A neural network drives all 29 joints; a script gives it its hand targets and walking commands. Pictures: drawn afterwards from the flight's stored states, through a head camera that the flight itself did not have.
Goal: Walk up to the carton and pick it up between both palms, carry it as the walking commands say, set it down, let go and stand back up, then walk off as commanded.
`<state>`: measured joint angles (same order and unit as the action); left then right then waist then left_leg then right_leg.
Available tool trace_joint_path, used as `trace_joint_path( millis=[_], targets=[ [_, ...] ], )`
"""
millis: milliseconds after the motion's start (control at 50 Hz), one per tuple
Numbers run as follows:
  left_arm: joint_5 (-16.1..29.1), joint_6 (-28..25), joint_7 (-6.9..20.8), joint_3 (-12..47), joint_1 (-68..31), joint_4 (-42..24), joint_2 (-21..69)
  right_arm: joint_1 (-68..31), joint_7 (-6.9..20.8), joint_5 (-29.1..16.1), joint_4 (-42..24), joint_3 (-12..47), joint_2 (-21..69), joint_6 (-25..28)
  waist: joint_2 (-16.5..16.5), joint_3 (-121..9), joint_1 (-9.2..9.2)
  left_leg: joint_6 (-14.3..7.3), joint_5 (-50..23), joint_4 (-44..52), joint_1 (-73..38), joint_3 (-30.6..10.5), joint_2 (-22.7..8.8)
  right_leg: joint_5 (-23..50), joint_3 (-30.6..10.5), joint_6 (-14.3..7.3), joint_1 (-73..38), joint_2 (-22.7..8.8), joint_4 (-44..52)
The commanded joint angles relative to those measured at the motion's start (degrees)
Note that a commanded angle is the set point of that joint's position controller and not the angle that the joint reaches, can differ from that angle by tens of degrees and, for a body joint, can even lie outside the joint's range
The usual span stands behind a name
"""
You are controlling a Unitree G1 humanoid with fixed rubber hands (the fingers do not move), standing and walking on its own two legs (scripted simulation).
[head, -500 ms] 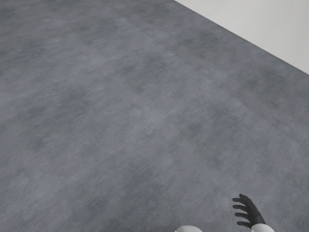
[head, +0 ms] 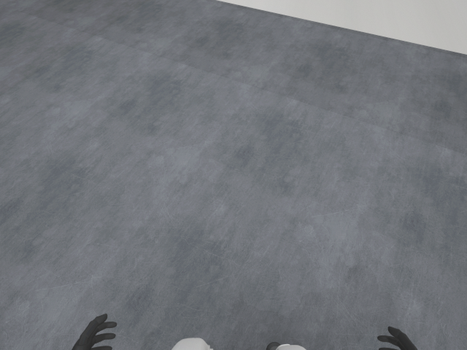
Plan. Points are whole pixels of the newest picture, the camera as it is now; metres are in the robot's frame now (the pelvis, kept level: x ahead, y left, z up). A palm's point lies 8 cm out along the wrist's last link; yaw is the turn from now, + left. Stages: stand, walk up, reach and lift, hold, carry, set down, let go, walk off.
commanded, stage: walk off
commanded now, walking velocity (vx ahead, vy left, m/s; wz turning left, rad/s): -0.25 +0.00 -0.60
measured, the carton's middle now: out of the picture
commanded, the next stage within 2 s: stand in 0.08 s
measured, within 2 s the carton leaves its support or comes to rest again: neither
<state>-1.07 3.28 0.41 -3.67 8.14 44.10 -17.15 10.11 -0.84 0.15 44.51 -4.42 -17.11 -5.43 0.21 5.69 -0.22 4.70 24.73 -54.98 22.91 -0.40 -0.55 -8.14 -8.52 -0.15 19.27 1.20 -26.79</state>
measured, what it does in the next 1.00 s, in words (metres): walks backwards: left foot, then right foot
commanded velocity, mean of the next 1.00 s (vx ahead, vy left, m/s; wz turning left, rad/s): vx -0.01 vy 0.00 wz -0.04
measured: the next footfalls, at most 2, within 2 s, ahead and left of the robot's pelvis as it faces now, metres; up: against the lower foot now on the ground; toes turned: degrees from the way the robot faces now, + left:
left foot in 0.14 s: -0.04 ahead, +0.14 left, +0.00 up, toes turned -4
right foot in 0.54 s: -0.16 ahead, -0.08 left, +0.00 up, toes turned -8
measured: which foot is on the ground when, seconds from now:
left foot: up 0.00-0.12, down 0.14-1.00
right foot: down 0.00-0.14, up 0.16-0.52, down 0.54-1.00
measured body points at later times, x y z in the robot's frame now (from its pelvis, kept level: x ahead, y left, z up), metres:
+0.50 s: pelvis -0.11 +0.05 +0.00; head -0.09 +0.07 +0.45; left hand -0.01 +0.30 -0.15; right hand -0.06 -0.23 -0.11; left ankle -0.08 +0.14 -0.74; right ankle -0.20 -0.08 -0.72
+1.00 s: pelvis -0.14 +0.03 +0.00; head -0.13 +0.03 +0.45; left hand -0.07 +0.26 -0.15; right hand -0.19 -0.21 -0.15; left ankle -0.08 +0.14 -0.74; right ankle -0.20 -0.07 -0.74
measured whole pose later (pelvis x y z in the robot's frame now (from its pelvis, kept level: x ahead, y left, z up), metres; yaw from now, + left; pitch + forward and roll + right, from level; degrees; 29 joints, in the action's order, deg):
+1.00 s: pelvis -0.14 +0.03 +0.00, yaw -9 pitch -1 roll +0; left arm -0.6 -0.6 -1.6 0.3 15.1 61.7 -11.3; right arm 17.7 -0.5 0.8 61.7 -0.7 -11.2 -0.1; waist 0.0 1.2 1.8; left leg 0.3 8.7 -22.7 12.7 4.2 -2.6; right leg -15.1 -0.7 -1.2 3.8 1.8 -20.2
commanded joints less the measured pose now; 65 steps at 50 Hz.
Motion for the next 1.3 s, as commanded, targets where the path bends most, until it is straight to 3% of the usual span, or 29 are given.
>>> trace_joint_path(
  millis=[0,60,100,120,140,160,180,200,220,240,280,320,360,420,460,480,500,520,540,560,580,620,760,920,1280],
  targets=[
    [-0.5,-0.1,0.3,-2.8,3.3,-1.3,-10.8,0.6,-0.7,-0.8,-3.8,-0.7,-3.4,0.7,12.7,-9.0,-2.13,-0.5,3.7,8.2,-0.1,-0.2,1.3,13.5,-16.8,-6.8,-11.2,-13.5,8.3],
    [-0.3,0.1,1.0,-3.1,1.0,-1.0,-10.8,5.3,-1.2,-1.6,-2.2,-1.0,-3.4,1.1,13.5,-10.4,-0.18,-2.2,2.0,18.7,-8.7,-0.4,3.1,11.9,-19.5,-4.6,-7.7,-12.3,10.6],
    [0.5,0.0,0.6,-2.8,0.6,-0.7,-10.1,11.0,-1.7,-0.9,0.3,-1.4,-3.6,1.7,11.5,-11.7,2.11,-3.9,-7.4,34.1,-18.6,1.6,2.3,-1.0,-17.0,-0.6,-2.7,-9.1,10.6],
    [0.5,-0.2,0.4,-2.3,3.3,-0.1,-7.3,10.7,-2.1,0.1,0.4,-2.0,-6.3,2.3,3.6,-11.0,1.35,-4.8,-3.8,39.3,-23.7,-3.5,-3.7,-11.7,-12.2,2.6,4.2,-4.0,5.5],
    [0.8,-0.3,0.0,-2.0,5.2,-0.9,-3.3,7.2,-1.7,0.7,-2.6,-2.8,-12.6,2.6,-13.4,-11.6,0.96,-9.5,6.7,44.0,-22.3,-22.2,-22.7,-20.2,-1.9,4.7,12.6,5.8,-13.7],
    [-1.2,0.0,-0.7,-3.1,-1.5,-1.8,-7.8,2.1,-0.7,1.6,-4.0,-2.6,-13.5,2.4,-12.7,-4.1,3.11,-14.6,5.5,46.8,-2.7,-22.4,-27.5,-24.0,0.2,4.6,13.3,5.1,-26.8],
    [-1.1,0.3,-0.3,-3.5,-1.0,-1.2,-7.9,-2.7,-0.4,1.9,-4.7,-1.3,-9.4,2.7,-9.8,-1.1,0.06,-13.4,4.5,46.9,4.3,-18.4,-22.3,-20.2,-2.9,3.4,8.5,4.7,-34.4],
    [-0.7,0.5,0.5,-3.5,3.0,0.6,-7.0,-8.1,-0.4,1.6,-5.3,-0.3,-6.6,3.2,-9.7,0.4,-3.71,-10.2,-0.2,45.5,6.1,-12.0,-16.9,-15.8,-2.8,2.6,6.8,5.3,-39.9],
    [-0.5,0.5,0.9,-3.5,7.0,2.4,-7.0,-10.4,-0.4,1.4,-5.9,0.0,-5.7,3.6,-10.4,-1.1,-4.86,-8.8,-4.5,43.8,3.2,-7.9,-13.7,-13.6,-1.7,2.8,6.5,5.2,-43.8],
    [-0.6,0.4,1.1,-3.4,9.0,3.8,-6.7,-10.0,-0.7,1.1,-6.0,0.2,-5.1,3.9,-10.2,-2.0,-4.25,-9.2,-8.6,42.2,-0.3,-5.8,-12.3,-12.1,-0.3,3.3,7.6,5.0,-46.7],
    [-0.8,0.1,1.0,-2.8,7.3,3.7,-5.6,-4.4,-0.7,0.6,-4.3,0.3,-4.6,4.3,-9.6,-2.5,-1.03,-10.9,-11.0,40.8,-8.1,-5.5,-11.9,-12.8,1.3,4.7,11.0,4.4,-44.3],
    [-0.4,0.3,0.7,-2.0,4.1,3.1,-4.2,1.2,-0.9,0.4,-2.1,0.5,-4.5,4.6,-9.7,-2.3,2.02,-11.7,-11.8,39.8,-15.2,-6.5,-12.5,-14.4,1.8,6.1,12.5,3.2,-35.4],
    [0.2,0.7,0.4,-1.2,2.9,3.2,-3.1,3.8,-0.9,0.7,-0.6,0.6,-5.0,4.9,-11.2,-3.3,3.75,-11.8,-12.6,39.0,-18.9,-7.0,-12.7,-16.5,3.3,6.8,9.2,2.5,-24.0],
    [0.8,1.0,-0.3,-0.6,3.0,4.0,-2.7,6.0,-0.4,1.3,1.2,0.0,-7.0,4.4,-13.6,-4.4,4.59,-13.8,-18.2,36.9,-19.1,-8.1,-13.4,-21.6,7.9,4.7,1.0,1.8,-10.0],
    [1.1,0.5,-0.9,-0.4,5.4,5.5,-2.5,6.9,0.0,1.3,2.3,-0.2,-7.7,4.0,-13.0,-5.0,3.59,-14.5,-27.6,35.1,-18.4,-9.8,-14.4,-17.7,9.4,2.8,-3.6,1.8,-2.0],
    [1.2,0.2,-1.1,-0.2,7.7,6.8,-2.0,6.6,0.1,1.0,2.7,-0.2,-7.7,4.0,-11.5,-5.6,2.17,-13.7,-30.8,33.5,-17.2,-9.1,-14.0,-11.9,10.1,1.8,-7.5,1.6,5.0],
    [1.0,-0.4,-1.2,0.1,9.6,7.8,-2.0,6.6,0.3,0.8,3.0,-0.1,-7.3,4.0,-9.6,-6.2,0.81,-11.5,-30.5,32.6,-13.9,-8.1,-13.4,-2.4,8.9,0.9,-13.3,0.3,13.8],
    [0.2,-1.2,-1.4,0.1,9.8,7.9,-3.6,7.0,0.6,0.5,2.9,0.4,-5.6,4.5,-7.0,-8.3,0.57,-8.4,-26.2,32.4,-8.0,-7.1,-12.3,1.4,4.6,0.0,-21.7,-4.0,15.2],
    [-0.3,-1.9,-1.7,0.1,10.1,7.4,-5.9,7.1,1.1,0.6,2.5,1.0,-2.4,5.2,2.0,-11.2,0.6,-5.8,-17.8,26.3,-1.4,-2.8,-9.4,1.1,-4.7,-0.9,-28.2,-13.1,14.5],
    [0.2,-2.2,-1.5,0.2,5.6,7.9,-6.7,4.9,0.7,0.1,2.8,2.0,0.4,5.2,10.0,-6.0,1.99,-4.3,-8.5,31.6,-6.4,2.1,-5.3,8.1,-5.0,-4.7,-13.9,-16.5,12.4],
    [-0.1,-2.8,-1.4,1.2,2.2,7.3,-3.0,4.1,0.5,0.3,3.8,1.8,-1.5,4.9,7.5,-4.5,1.98,-4.0,-11.6,31.2,-10.6,1.8,-5.5,4.1,-2.8,-4.6,-11.4,-13.9,13.3],
    [0.1,-3.2,-1.7,1.9,2.8,8.6,-2.5,3.2,0.8,0.6,5.3,1.4,-2.7,5.1,7.6,-2.4,1.38,-3.8,-17.6,33.9,-13.0,1.4,-5.2,-3.9,-0.5,-2.2,-8.8,-9.7,14.8],
    [0.5,-3.6,-2.2,2.4,5.9,12.7,-2.0,8.1,0.9,0.8,11.4,2.1,-0.7,5.4,1.9,-0.2,1.81,-4.0,-17.3,35.7,-13.5,0.0,-5.8,-10.9,0.3,-2.6,-6.6,-7.5,15.3],
    [0.4,-4.3,-2.2,3.0,8.2,15.9,0.0,9.5,0.2,0.7,15.6,2.8,0.4,5.8,-0.7,-1.1,1.72,-4.6,-17.6,35.2,-14.1,-0.7,-6.2,-5.4,1.8,-3.0,-6.6,-6.3,12.7],
    [0.3,-4.5,-2.9,4.3,14.2,20.5,3.3,9.8,-0.8,0.4,19.9,3.4,2.6,5.6,-0.2,-1.7,1.44,-6.1,-22.0,33.3,-14.9,-0.8,-6.1,2.0,3.8,-2.1,-8.1,-5.9,9.7]
  ],
)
